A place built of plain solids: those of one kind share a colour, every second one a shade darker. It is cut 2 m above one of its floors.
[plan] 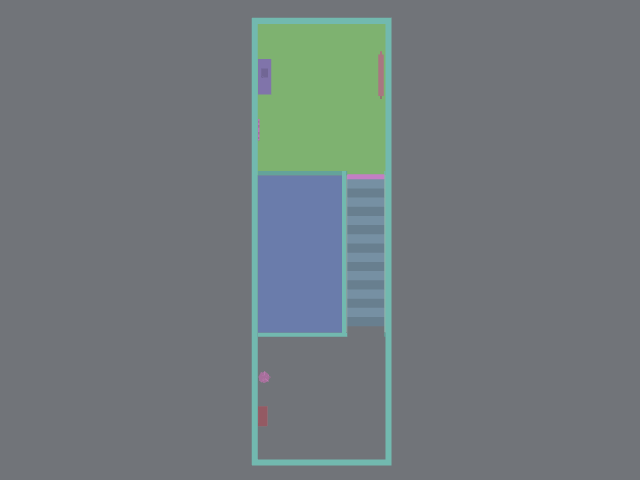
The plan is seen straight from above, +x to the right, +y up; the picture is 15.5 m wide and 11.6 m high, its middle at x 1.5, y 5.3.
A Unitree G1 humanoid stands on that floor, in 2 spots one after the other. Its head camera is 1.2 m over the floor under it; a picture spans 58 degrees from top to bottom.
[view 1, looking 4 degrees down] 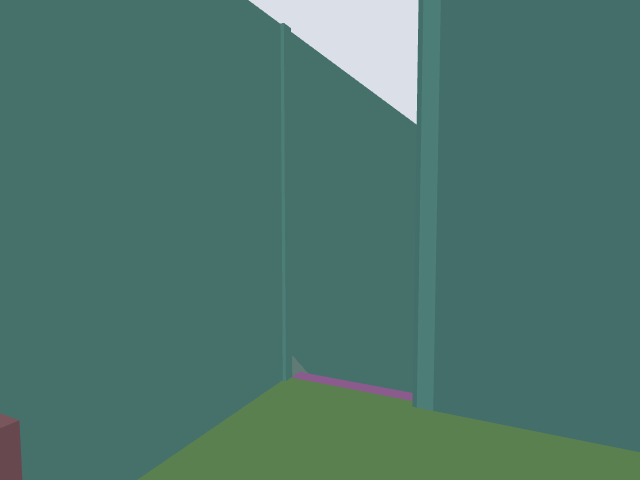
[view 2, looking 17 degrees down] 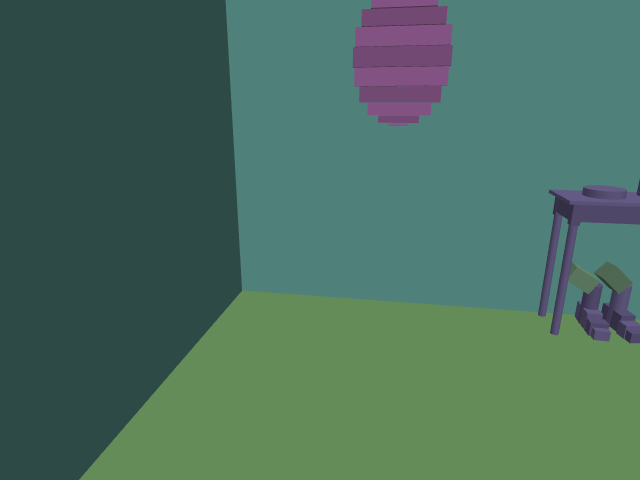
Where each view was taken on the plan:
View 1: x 1.54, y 9.52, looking -64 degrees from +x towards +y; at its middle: wall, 3.53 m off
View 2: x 2.60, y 7.97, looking -170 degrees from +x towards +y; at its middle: wall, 2.77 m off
